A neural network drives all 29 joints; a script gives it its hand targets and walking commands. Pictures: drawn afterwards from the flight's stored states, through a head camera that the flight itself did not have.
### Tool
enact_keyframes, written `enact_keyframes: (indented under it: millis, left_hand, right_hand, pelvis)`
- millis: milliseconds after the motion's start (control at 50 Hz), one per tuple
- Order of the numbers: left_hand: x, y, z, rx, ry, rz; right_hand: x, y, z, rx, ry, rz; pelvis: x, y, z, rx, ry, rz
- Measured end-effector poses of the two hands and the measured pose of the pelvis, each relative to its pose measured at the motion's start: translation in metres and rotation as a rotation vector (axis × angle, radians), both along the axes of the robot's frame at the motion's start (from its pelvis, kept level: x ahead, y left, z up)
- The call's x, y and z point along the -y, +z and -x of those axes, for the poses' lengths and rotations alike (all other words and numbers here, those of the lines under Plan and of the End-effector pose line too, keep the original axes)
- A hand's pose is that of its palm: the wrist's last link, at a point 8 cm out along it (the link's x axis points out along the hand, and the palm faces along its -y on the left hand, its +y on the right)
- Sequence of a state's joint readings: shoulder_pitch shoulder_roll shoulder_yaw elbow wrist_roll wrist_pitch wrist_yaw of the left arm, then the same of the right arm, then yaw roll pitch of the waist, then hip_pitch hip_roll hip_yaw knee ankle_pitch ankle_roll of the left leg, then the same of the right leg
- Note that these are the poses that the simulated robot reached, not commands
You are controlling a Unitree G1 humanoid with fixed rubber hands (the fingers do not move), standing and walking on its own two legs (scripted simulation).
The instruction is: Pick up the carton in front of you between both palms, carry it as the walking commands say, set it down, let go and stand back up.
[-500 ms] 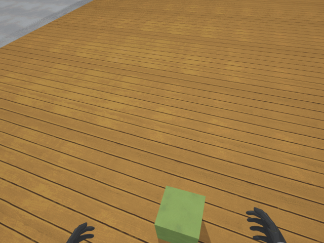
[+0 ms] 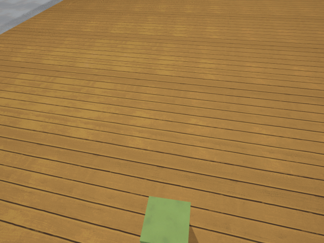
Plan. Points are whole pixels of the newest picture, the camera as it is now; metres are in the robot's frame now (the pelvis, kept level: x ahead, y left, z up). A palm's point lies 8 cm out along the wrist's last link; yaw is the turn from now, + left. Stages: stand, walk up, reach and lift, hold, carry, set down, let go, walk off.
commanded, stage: stand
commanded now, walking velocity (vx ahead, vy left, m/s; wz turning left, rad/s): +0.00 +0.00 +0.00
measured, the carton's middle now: (167, 228) +0.34 +0.01 -0.62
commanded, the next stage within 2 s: none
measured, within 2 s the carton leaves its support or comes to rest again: neither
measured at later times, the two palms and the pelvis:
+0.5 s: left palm out of the picture +0.06 +0.26 -0.10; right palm out of the picture -0.01 -0.27 -0.12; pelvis -0.01 +0.00 +0.00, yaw -3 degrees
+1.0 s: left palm out of the picture +0.03 +0.26 -0.11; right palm out of the picture -0.08 -0.24 -0.13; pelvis -0.03 +0.01 +0.01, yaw -4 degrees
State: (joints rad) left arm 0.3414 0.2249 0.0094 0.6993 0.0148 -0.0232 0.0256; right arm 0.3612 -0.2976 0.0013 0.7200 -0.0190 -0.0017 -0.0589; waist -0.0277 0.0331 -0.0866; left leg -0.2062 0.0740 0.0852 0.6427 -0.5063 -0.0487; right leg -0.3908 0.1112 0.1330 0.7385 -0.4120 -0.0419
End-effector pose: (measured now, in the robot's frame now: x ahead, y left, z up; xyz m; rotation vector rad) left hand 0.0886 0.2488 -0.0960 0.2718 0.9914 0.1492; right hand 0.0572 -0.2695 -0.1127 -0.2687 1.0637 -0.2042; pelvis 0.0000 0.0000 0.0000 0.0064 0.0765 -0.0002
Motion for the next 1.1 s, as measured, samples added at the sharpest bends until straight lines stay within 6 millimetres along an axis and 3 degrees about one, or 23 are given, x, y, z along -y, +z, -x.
enact_keyframes:
  millis: [460, 780, 1100]
  left_hand:
    - [-0.007, -0.004, 0.028, -0.110, -0.012, -0.033]
    - [-0.008, -0.007, 0.045, -0.158, -0.011, -0.019]
    - [-0.006, -0.015, 0.066, -0.231, 0.004, -0.001]
  right_hand:
    - [0.001, -0.011, 0.064, -0.166, -0.084, -0.012]
    - [-0.016, -0.016, 0.112, -0.281, -0.134, -0.047]
    - [-0.035, -0.019, 0.143, -0.362, -0.172, -0.081]
  pelvis:
    - [-0.002, 0.004, 0.012, 0.031, -0.050, -0.015]
    - [-0.008, 0.008, 0.021, 0.052, -0.069, -0.014]
    - [-0.014, 0.010, 0.028, 0.069, -0.079, -0.011]
